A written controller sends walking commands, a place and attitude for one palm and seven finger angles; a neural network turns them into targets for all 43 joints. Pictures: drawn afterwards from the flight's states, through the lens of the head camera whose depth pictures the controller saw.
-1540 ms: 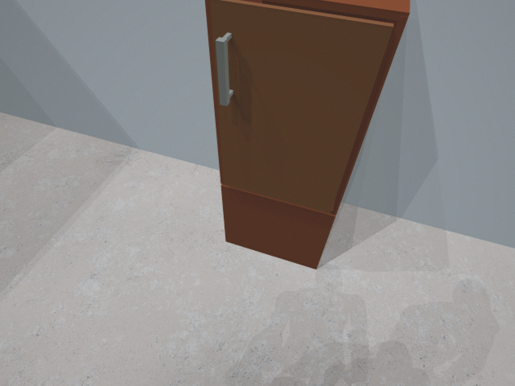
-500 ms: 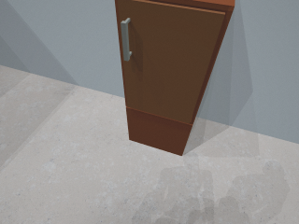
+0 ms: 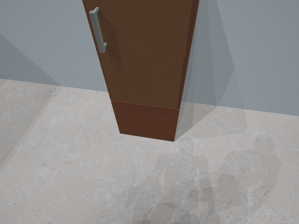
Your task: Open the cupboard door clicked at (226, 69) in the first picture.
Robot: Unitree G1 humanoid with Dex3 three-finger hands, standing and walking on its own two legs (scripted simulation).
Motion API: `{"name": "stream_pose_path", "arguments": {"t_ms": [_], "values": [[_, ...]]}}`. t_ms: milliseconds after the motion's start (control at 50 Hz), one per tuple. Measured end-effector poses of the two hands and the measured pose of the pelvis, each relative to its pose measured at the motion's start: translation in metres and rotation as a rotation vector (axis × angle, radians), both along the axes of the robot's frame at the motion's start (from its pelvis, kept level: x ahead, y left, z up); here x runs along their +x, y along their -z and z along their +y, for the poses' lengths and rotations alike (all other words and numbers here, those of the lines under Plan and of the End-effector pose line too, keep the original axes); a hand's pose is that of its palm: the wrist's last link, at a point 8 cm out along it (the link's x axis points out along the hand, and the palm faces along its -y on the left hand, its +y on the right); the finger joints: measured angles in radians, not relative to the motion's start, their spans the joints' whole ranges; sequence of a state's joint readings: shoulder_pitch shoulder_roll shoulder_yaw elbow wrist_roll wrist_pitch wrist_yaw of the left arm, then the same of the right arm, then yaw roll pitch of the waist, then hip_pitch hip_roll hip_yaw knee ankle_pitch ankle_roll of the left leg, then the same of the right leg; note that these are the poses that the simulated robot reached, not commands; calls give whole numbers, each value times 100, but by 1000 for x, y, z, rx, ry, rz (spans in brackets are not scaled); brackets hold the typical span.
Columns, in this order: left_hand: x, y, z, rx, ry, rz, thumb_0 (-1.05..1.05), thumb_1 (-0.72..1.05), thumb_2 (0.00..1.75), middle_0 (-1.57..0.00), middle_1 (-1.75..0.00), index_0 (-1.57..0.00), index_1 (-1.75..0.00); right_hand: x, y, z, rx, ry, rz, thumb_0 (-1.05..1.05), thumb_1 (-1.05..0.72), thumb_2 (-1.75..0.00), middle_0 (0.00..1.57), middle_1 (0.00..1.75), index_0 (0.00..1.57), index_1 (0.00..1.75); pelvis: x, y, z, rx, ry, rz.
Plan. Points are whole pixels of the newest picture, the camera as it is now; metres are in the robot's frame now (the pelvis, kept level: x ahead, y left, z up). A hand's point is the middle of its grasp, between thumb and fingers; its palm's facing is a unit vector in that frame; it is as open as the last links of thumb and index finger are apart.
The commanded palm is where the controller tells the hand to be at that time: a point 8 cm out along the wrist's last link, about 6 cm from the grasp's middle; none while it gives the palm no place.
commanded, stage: turn to face it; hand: left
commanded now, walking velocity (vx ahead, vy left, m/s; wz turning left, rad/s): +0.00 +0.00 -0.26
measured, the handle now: (99, 31) +0.76 +0.25 +0.11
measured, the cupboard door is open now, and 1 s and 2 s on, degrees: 0 0 0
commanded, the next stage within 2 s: take the last steps up to it in 0.04 s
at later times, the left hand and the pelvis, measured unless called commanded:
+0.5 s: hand out of the picture +0.04 +0.18 -0.16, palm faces +0.02 -0.98 -0.20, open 7.3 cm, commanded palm none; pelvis +0.03 +0.01 +0.01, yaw -3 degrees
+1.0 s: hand (80, 204) +0.19 +0.25 -0.17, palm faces +0.01 -0.98 -0.21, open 7.4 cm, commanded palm none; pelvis +0.15 +0.07 +0.00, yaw -3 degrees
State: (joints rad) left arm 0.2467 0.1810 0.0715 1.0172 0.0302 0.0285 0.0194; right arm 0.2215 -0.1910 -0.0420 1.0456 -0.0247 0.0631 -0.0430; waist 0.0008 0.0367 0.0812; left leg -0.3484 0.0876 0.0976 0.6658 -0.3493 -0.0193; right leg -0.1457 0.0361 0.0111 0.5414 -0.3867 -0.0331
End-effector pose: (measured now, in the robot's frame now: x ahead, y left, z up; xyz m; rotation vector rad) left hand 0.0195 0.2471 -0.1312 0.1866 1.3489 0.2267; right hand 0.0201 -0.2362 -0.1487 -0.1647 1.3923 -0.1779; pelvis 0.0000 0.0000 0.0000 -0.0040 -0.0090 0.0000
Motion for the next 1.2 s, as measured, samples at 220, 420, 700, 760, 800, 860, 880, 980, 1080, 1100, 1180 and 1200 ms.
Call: {"name": "stream_pose_path", "arguments": {"t_ms": [220,420,700,760,800,860,880,980,1080,1100,1180,1200], "values": [[8,18,10,-42,58,32,1,91,90,-20,-29,-20,-30,23,-16,9,-55,26,-145,0,-91,-90,20,30,20,30,0,3,16,8,86,-13],[31,3,-15,-60,81,-52,1,92,90,-20,-29,-20,-30,-15,-4,18,42,37,-10,0,-90,-90,20,30,20,30,14,-3,6,13,60,-25],[-10,-3,2,-91,-47,200,1,91,90,-20,-29,-20,-30,71,-18,37,37,-15,0,1,-91,-90,20,30,20,30,79,-11,33,13,23,-5],[-2,12,18,-106,-64,236,1,91,90,-20,-29,-20,-30,107,-10,48,8,-45,-58,0,-91,-90,20,30,20,30,101,3,50,-7,20,-8],[12,21,29,-106,-52,246,1,91,90,-20,-29,-20,-30,123,-7,56,-11,-45,-88,0,-91,-90,20,30,20,30,109,9,57,8,28,-17],[52,23,41,-93,-10,198,1,91,90,-20,-29,-20,-30,135,-10,67,-8,-29,-108,0,-91,-90,20,30,20,30,121,6,63,25,53,-24],[68,21,44,-89,2,168,1,91,90,-20,-29,-20,-30,138,-10,71,-2,-23,-108,0,-91,-90,20,30,20,30,125,4,64,26,55,-24],[154,7,48,-58,50,-16,1,91,90,-20,-29,-19,-30,143,-7,80,24,-7,-67,0,-92,-90,20,30,20,30,145,-3,67,32,49,-21],[205,2,44,-36,96,-95,1,93,90,-20,-29,-19,-30,154,-3,79,48,40,-37,1,-93,-90,20,30,21,30,168,-3,62,33,52,-20],[212,0,43,-38,106,-93,1,93,90,-20,-29,-19,-30,156,-4,79,49,50,-35,1,-93,-90,20,30,21,30,173,-4,62,28,53,-14],[233,0,40,-47,133,-85,0,92,90,-20,-29,-19,-30,160,-8,77,38,80,-21,1,-93,-90,20,30,20,30,183,-6,61,17,62,4],[237,1,39,-49,135,-84,0,92,90,-20,-29,-20,-30,161,-9,76,34,84,-16,1,-93,-90,20,30,20,30,185,-6,61,16,62,6]]}}
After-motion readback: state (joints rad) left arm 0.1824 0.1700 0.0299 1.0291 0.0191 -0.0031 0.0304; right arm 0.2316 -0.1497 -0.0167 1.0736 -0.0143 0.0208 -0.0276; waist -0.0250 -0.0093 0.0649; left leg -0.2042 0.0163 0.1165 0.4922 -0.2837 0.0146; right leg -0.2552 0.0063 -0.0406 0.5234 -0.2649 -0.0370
